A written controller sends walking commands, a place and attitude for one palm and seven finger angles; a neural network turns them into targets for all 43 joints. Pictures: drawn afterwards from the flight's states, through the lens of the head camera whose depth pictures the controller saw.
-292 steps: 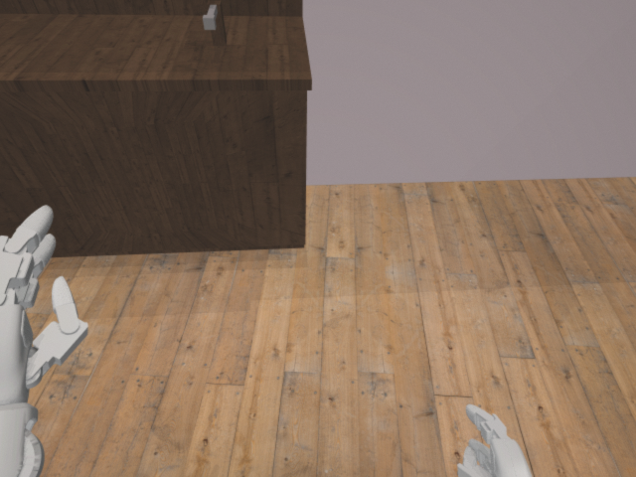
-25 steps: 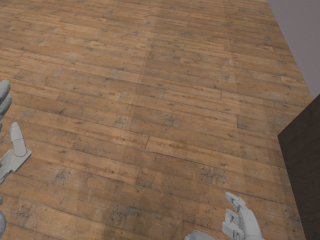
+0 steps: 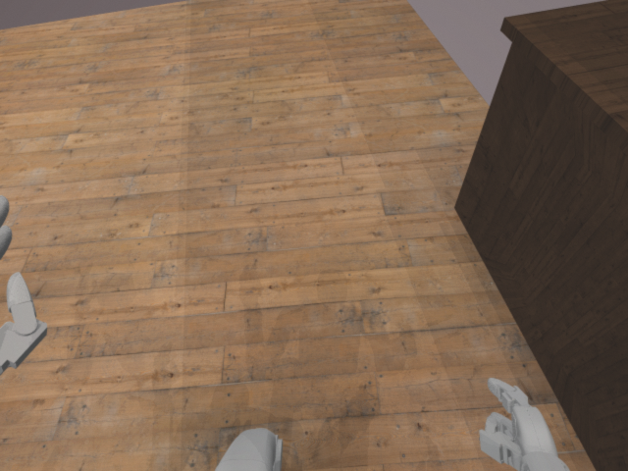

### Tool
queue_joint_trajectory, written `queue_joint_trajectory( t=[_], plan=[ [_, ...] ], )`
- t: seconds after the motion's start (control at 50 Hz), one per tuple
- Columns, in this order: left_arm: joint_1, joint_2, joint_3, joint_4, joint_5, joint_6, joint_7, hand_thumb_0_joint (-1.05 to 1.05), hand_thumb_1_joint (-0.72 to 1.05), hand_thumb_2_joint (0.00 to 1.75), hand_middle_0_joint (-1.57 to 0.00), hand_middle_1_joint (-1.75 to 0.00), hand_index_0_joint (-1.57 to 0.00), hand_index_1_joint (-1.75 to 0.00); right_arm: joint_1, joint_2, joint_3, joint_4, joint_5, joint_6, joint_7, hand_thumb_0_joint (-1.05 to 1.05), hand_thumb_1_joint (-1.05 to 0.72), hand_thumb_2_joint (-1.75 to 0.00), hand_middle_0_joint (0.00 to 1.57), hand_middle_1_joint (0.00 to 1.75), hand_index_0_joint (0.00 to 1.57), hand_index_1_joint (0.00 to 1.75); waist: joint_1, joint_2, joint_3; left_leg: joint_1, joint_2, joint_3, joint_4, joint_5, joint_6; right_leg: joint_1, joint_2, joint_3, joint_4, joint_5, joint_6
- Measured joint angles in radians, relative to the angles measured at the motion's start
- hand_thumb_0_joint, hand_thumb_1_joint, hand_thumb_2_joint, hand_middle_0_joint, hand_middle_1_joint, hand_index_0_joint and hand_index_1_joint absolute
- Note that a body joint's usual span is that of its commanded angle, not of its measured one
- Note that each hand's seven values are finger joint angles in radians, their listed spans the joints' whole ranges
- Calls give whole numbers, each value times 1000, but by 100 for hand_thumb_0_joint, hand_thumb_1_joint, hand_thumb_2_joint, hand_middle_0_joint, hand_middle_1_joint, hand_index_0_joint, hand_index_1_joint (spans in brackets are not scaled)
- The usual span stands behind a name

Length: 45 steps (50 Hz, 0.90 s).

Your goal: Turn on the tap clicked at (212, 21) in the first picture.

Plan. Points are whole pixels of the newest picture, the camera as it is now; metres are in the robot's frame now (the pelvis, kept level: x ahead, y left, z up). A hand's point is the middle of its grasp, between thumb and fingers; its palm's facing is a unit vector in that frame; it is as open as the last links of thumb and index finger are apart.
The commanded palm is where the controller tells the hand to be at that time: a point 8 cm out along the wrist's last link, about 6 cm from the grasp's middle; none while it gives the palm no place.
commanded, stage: turn to face it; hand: left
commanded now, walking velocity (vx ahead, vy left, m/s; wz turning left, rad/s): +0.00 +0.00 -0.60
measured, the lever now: out of the picture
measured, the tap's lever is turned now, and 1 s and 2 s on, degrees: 0 0 0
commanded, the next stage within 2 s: none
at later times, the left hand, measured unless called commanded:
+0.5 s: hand (93, 334) +0.21 +0.20 +0.17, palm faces +0.15 -0.88 -0.44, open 7.4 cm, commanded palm +0.16 +0.24 +0.18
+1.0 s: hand (292, 334) +0.21 +0.02 +0.19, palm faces -0.23 -0.77 -0.59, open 7.4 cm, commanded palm +0.19 +0.10 +0.18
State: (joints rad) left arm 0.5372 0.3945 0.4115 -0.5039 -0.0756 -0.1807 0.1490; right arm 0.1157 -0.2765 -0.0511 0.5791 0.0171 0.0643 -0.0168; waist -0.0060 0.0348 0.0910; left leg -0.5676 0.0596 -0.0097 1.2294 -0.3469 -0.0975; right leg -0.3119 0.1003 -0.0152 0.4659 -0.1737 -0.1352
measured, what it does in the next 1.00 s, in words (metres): walks backwards, turning right: left foot, then right foot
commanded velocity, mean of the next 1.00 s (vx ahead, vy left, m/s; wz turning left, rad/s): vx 0.00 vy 0.00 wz -0.60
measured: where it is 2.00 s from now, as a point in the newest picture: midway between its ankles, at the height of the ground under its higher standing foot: outside the picture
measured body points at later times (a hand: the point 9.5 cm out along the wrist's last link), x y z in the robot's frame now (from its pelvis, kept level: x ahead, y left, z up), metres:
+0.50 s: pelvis -0.07 +0.02 +0.00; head -0.02 +0.02 +0.44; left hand +0.20 +0.24 +0.19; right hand +0.05 -0.24 -0.09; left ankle -0.07 +0.14 -0.74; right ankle -0.03 -0.06 -0.68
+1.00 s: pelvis -0.10 -0.03 -0.01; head -0.04 -0.07 +0.43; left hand +0.22 +0.07 +0.22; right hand -0.12 -0.34 -0.10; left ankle +0.00 +0.07 -0.70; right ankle -0.13 -0.14 -0.74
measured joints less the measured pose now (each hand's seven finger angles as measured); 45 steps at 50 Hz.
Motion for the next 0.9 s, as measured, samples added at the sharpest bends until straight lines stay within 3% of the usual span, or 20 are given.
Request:
queue_joint_trajectory(
  t=[0.14, 0.32, 0.38, 0.42, 0.46, 0.5, 0.54, 0.64, 0.72, 0.74, 0.76, 0.78, 0.84, 0.9],
  plan=[
    [-50, -33, -54, -8, 8, -8, 6, 1, 89, 89, -21, -30, -21, -30, 25, 4, 15, -9, -3, 3, 0, 1, -91, -90, 19, 30, 19, 30, 42, -33, -65, 84, -23, -14, -216, -14, 14, 1, 34, 65, -80, 75, -5],
    [-102, -21, -55, 34, 24, -8, 0, 1, 89, 89, -21, -30, -21, -30, 44, 41, 47, -43, -3, 33, 15, 1, -91, -90, 20, 30, 20, 30, 59, -66, -124, 239, -73, 27, -541, -106, 48, -35, 71, 155, -169, 180, 12],
    [-115, -23, -64, 27, 29, -3, -10, 1, 89, 89, -21, -30, -21, -30, 52, 48, 55, -58, -3, 43, 25, 1, -91, -90, 20, 30, 20, 30, 57, -73, -124, 319, -74, 57, -705, -99, 77, -62, 93, 174, -175, 204, 34],
    [-130, -16, -65, 15, 31, -6, -20, 1, 89, 89, -21, -30, -21, -30, 47, 56, 57, -66, -10, 42, 27, 1, -91, -90, 20, 30, 20, 30, 47, -79, -98, 349, -62, 71, -789, 28, 106, -120, 108, 165, -70, 110, 83],
    [-135, -3, -54, 2, 45, -3, -29, 1, 89, 89, -21, -30, -21, -30, 47, 76, 58, -70, -14, 28, 24, 1, -91, -90, 20, 30, 20, 30, 50, -97, -55, 358, -57, 102, -769, 69, 107, -209, 87, 120, 219, -69, 136],
    [-111, 11, -33, -23, 52, 0, -35, 1, 89, 89, -21, -30, -21, -30, 63, 96, 59, -69, -12, 9, 25, 1, -91, -90, 20, 30, 20, 30, 52, -91, -39, 370, -31, 126, -747, 39, 100, -273, 49, 70, 494, -163, 162],
    [-80, 5, -25, -47, 47, 1, -29, 1, 89, 89, -21, -30, -21, -30, 83, 104, 61, -63, -6, -10, 31, 1, -91, -90, 20, 30, 20, 30, 53, -59, -33, 381, 11, 145, -731, 15, 91, -280, -6, 32, 615, -211, 177],
    [-72, -13, -36, -79, 51, 4, -11, 1, 89, 89, -20, -30, -20, -30, 119, 116, 75, -45, 5, -48, 42, 1, -91, -90, 20, 30, 20, 30, 66, 4, -6, 413, 117, 210, -714, -7, 56, -158, -117, -27, 409, -192, 199],
    [-125, 32, -22, -46, 56, 7, -11, 1, 89, 90, -20, -30, -20, -30, 129, 127, 86, -51, 1, -76, 45, 1, -91, -89, 20, 30, 20, 30, 41, 10, 22, 394, 185, 242, -642, -41, 12, -32, -122, -88, 179, -132, 198],
    [-134, 49, -15, -45, 55, 9, -12, 1, 89, 90, -20, -30, -20, -30, 131, 127, 87, -58, 3, -83, 48, 1, -91, -89, 20, 30, 20, 30, 31, 3, 27, 374, 197, 243, -598, -59, 2, 6, -120, -102, 111, -79, 191],
    [-146, 55, -12, -46, 58, 6, -13, 1, 89, 89, -20, -30, -20, -30, 124, 119, 85, -60, 6, -87, 50, 1, -91, -89, 20, 30, 20, 30, 19, 9, 40, 339, 218, 231, -527, -73, 2, 20, -106, -111, 84, -77, 162],
    [-156, 47, -15, -48, 60, -1, -12, 1, 89, 89, -20, -30, -20, -30, 102, 103, 80, -53, 7, -85, 50, 1, -91, -89, 20, 30, 20, 30, 6, 20, 61, 289, 218, 184, -420, -105, 8, 5, -93, -112, 108, -90, 138],
    [-115, 45, -11, -94, 43, -16, -13, 1, 89, 89, -21, -30, -21, -30, 31, 65, 63, -28, 7, -63, 39, 1, -91, -89, 20, 30, 20, 30, -26, 0, 105, 139, 121, 75, -113, -222, 12, -36, -89, -72, 150, -102, 108],
    [-5, 71, 32, -171, 22, -35, -17, 1, 89, 89, -21, -30, -21, -30, -5, 44, 43, -29, 5, -34, 29, 1, -91, -90, 20, 30, 20, 30, -37, -37, 112, 63, 65, 58, -70, -202, 7, -47, -80, -16, 123, -69, 104]
  ],
)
